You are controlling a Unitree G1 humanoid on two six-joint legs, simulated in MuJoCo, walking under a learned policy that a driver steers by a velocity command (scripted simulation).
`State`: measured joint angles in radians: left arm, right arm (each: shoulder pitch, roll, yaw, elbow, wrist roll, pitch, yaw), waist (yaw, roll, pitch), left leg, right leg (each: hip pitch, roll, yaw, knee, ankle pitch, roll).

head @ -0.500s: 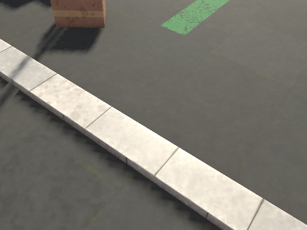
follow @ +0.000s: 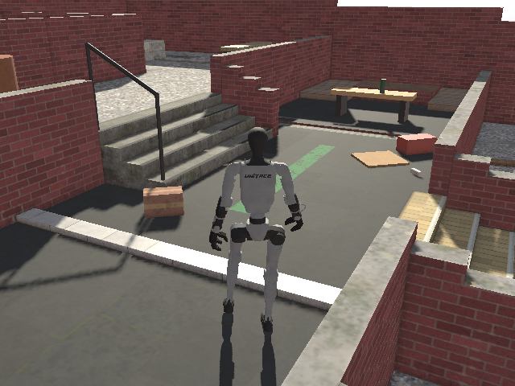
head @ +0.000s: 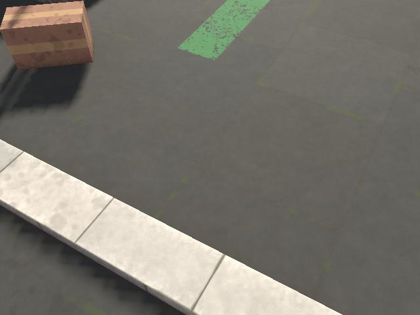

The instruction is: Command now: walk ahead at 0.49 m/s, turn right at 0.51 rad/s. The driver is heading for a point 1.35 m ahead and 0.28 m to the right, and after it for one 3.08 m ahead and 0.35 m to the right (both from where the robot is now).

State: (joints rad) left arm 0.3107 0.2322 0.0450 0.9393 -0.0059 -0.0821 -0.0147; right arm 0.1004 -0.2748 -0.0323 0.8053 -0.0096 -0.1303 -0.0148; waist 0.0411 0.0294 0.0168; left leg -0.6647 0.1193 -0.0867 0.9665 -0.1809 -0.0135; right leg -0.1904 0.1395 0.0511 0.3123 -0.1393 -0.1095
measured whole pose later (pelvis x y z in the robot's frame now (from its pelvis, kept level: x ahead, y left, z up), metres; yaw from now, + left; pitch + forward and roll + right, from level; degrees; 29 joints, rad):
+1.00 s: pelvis +0.47 -0.12 +0.06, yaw -32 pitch +2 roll +0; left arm 0.35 0.25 0.05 0.72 -0.01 -0.09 -0.04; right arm 0.13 -0.31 -0.05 0.71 0.00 -0.08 0.01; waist 0.02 0.04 -0.01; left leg -0.67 0.12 -0.05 1.05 -0.17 0.03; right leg -0.21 0.08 -0.02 0.38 -0.20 -0.09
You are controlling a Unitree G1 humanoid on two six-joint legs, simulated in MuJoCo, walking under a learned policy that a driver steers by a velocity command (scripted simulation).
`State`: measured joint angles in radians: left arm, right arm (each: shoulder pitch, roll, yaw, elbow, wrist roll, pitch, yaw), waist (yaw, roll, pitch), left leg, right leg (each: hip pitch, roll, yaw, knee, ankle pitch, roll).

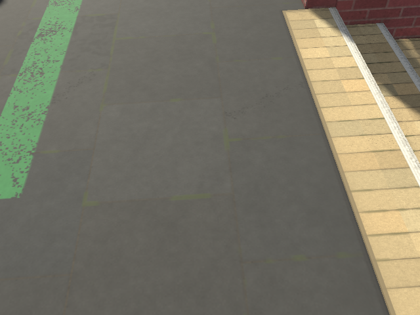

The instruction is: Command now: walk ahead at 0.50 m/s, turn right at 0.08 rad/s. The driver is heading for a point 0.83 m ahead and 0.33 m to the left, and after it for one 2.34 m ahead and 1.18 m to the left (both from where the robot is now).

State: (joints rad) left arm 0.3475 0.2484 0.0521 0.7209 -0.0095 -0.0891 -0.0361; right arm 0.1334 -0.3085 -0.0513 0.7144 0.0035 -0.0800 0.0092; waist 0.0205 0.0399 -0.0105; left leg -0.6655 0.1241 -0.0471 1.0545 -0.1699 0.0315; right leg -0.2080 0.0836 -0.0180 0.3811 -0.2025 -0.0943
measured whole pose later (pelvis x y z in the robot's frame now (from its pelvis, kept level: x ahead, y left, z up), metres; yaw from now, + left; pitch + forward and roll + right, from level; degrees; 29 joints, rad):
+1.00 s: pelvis +0.57 +0.14 -0.07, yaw +31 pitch +1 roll -1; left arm 0.24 0.26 0.05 0.69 0.01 -0.10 0.00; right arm 0.28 -0.31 -0.07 0.68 0.02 -0.01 0.00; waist 0.01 0.05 0.02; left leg -0.53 0.02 -0.07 1.18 -0.35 0.01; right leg -0.27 0.03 -0.05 0.43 -0.18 -0.03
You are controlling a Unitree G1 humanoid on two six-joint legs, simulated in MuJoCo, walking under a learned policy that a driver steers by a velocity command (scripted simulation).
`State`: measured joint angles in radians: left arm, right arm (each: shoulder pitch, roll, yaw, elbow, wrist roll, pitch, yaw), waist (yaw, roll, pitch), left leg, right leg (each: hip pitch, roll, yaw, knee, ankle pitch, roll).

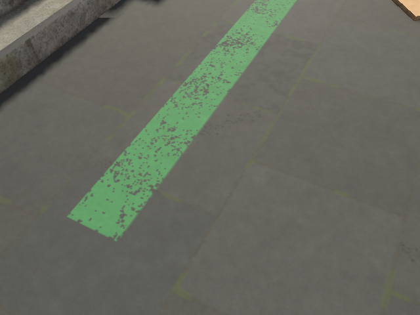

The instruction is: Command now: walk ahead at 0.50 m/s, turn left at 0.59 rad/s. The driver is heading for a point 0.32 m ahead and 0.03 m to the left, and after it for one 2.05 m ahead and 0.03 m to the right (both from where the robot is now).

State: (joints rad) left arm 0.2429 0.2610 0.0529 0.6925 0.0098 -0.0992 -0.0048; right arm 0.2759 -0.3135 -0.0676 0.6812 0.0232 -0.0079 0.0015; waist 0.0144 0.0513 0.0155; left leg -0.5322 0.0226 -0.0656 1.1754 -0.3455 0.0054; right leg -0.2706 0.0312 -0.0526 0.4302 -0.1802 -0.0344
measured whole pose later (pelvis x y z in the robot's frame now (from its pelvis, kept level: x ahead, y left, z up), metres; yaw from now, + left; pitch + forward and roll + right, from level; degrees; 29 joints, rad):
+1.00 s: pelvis +0.55 +0.13 -0.01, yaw +9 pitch +2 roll +0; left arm 0.18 0.30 0.05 0.70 -0.02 -0.07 -0.04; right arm 0.29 -0.29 -0.04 0.76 0.01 -0.08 0.00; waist 0.00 0.00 0.04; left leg -0.31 -0.02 -0.04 1.18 -0.42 0.02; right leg -0.44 0.09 0.00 0.56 -0.16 -0.09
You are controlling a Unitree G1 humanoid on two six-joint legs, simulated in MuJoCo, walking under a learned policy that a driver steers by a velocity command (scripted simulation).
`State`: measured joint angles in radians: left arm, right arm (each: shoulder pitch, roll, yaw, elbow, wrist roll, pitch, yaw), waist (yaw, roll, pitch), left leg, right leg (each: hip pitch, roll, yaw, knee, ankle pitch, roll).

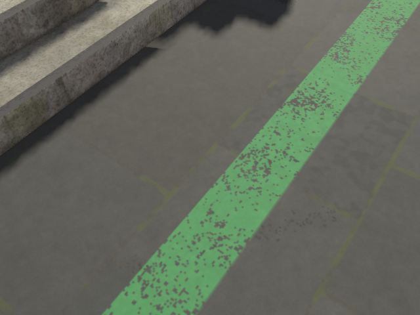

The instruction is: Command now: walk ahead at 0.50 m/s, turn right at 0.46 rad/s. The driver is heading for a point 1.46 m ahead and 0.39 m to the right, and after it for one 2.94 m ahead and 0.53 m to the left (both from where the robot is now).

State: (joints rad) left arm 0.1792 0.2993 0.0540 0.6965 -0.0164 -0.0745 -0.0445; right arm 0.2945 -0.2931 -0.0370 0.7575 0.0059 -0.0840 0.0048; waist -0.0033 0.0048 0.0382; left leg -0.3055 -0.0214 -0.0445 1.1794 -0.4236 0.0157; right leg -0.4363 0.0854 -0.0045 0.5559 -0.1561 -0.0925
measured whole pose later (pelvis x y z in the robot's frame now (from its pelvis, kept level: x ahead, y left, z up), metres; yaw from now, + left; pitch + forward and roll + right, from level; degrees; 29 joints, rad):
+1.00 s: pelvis +0.51 -0.12 +0.00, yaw -35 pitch +2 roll +1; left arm 0.17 0.29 0.06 0.62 -0.02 -0.04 -0.04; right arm 0.27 -0.31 -0.05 0.81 0.02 -0.09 0.01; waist -0.03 0.01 0.06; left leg -0.34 0.06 0.00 1.19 -0.42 0.00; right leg -0.41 0.06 -0.02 0.57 -0.19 -0.09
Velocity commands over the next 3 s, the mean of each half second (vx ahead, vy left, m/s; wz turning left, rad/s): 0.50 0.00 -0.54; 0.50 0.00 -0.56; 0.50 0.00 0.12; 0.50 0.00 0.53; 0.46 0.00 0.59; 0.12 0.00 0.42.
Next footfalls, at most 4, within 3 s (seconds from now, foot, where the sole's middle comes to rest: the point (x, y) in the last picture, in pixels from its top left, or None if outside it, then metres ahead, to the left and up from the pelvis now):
0.38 left None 0.40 0.12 -0.76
0.90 right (297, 280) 0.56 -0.24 -0.76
1.44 left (282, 180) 0.94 -0.24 -0.76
1.90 right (349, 145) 1.11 -0.53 -0.76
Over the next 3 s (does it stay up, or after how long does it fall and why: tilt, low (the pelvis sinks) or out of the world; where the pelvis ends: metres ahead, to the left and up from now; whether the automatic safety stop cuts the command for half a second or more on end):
stays up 1.43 -0.38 0.01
